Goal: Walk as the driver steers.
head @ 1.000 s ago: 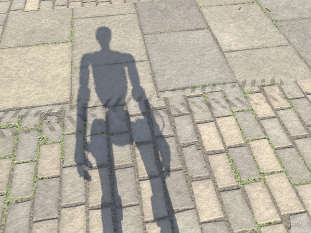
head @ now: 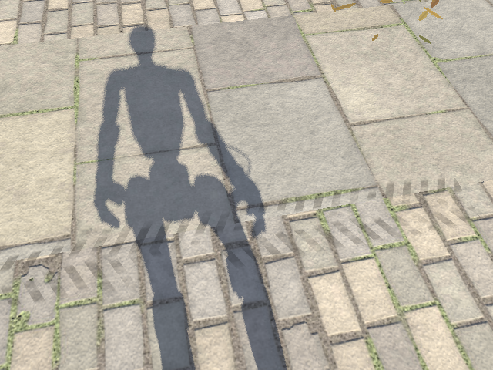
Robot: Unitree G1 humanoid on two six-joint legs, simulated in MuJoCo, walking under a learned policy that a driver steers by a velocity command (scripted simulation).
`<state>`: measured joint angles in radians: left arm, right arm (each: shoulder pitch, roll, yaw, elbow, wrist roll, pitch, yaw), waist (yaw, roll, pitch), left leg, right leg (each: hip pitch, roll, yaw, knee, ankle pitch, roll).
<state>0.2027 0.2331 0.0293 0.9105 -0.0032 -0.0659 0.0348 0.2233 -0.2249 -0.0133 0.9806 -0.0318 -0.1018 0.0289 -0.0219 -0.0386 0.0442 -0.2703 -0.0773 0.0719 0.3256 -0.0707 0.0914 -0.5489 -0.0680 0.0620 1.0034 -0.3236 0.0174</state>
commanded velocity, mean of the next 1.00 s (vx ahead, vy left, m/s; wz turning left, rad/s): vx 0.34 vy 0.00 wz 0.00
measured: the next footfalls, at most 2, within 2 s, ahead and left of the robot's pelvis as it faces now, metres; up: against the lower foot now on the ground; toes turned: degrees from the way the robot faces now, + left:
right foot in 0.16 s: +0.13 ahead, -0.15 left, +0.00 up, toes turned +1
left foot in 0.48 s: +0.16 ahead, +0.11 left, +0.00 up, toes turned +3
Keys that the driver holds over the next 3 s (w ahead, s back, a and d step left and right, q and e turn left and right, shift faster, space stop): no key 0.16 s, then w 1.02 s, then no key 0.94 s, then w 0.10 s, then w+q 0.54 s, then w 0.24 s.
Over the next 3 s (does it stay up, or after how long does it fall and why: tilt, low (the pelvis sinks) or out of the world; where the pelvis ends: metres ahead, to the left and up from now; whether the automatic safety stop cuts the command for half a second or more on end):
stays up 1.03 0.06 0.00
